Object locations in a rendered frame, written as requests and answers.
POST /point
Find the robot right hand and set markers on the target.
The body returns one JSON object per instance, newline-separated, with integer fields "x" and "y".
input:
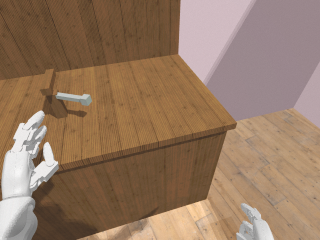
{"x": 258, "y": 230}

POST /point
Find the counter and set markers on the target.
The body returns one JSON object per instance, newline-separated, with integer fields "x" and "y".
{"x": 150, "y": 140}

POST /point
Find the left robot forearm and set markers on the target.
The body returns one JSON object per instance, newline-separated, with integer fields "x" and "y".
{"x": 17, "y": 220}

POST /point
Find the tap lever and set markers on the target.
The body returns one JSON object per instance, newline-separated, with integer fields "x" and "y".
{"x": 85, "y": 99}

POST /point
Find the robot left hand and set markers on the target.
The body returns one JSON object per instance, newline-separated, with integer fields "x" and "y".
{"x": 18, "y": 166}

